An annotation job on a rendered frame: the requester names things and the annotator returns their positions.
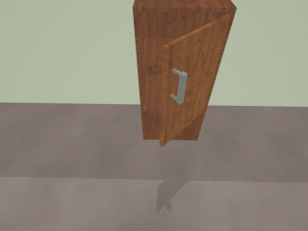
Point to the handle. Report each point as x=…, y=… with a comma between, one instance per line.
x=183, y=77

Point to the cupboard door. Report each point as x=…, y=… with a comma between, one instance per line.
x=196, y=53

